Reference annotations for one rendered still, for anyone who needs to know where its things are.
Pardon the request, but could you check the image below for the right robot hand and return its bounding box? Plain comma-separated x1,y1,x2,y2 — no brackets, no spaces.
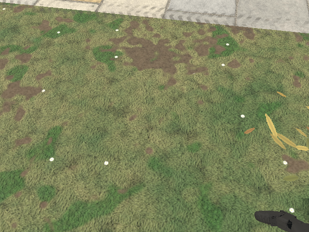
254,210,309,232

